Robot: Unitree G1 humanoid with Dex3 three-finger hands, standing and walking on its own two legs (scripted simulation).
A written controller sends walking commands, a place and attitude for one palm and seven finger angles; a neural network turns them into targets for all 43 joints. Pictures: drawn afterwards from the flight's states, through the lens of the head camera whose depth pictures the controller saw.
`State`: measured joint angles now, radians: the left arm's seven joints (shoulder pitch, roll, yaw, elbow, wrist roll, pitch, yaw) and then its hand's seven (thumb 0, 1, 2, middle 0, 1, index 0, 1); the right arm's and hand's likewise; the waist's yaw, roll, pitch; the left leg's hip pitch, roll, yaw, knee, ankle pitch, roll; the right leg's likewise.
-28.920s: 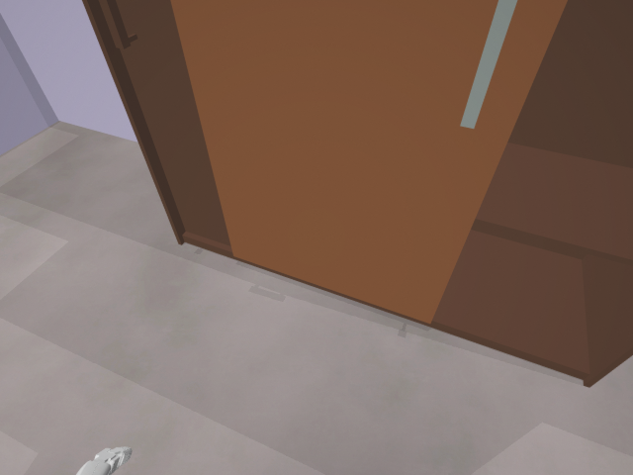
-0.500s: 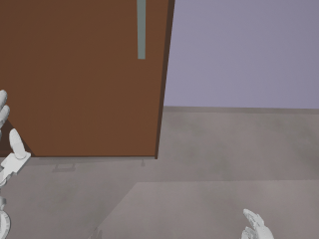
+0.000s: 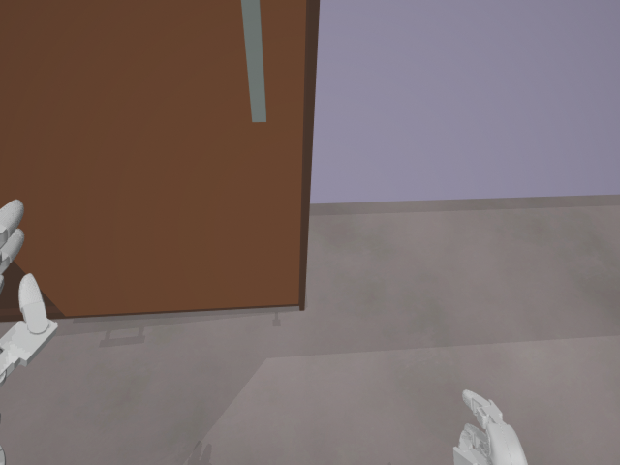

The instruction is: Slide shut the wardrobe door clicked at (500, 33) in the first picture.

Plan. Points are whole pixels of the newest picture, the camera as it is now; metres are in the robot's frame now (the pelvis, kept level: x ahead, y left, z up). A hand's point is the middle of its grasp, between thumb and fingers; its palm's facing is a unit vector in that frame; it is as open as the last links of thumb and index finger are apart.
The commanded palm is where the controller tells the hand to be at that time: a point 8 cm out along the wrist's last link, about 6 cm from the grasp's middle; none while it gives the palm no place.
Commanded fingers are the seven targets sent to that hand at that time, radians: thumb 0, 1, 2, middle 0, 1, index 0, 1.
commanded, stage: let the arm hang, fingers relaxed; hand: left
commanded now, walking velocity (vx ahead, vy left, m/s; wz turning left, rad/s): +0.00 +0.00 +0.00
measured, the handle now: (255, 54) +0.71 +0.14 +0.19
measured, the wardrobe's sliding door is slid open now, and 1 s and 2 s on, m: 0.00 0.00 0.00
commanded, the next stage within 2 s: look to check the result in 1.12 s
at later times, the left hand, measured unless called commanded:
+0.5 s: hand out of the picture -0.04 +0.21 -0.17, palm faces -0.02 -0.98 -0.21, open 7.2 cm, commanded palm none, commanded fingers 0.00 0.90 0.90 -0.20 -0.30 -0.20 -0.30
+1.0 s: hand out of the picture +0.08 +0.26 -0.14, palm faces -0.02 -0.94 -0.33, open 7.4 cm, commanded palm none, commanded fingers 0.00 0.90 0.90 -0.20 -0.30 -0.20 -0.30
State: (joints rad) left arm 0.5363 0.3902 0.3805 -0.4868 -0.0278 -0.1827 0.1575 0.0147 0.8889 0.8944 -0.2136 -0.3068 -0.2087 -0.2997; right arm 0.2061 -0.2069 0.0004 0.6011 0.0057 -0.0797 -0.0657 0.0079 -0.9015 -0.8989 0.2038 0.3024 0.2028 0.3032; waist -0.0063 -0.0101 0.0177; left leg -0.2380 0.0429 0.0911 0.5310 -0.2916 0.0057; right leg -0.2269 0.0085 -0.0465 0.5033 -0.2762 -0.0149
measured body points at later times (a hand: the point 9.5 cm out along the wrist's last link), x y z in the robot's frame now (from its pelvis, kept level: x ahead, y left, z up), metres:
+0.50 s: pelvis -0.04 +0.01 +0.00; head -0.01 +0.02 +0.45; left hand -0.04 +0.26 -0.16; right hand -0.04 -0.26 -0.14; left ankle -0.01 +0.11 -0.74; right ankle -0.01 -0.11 -0.74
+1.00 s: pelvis -0.01 +0.02 +0.01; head +0.00 +0.01 +0.46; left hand +0.08 +0.31 -0.12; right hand +0.07 -0.26 -0.13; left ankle -0.01 +0.11 -0.74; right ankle -0.01 -0.11 -0.74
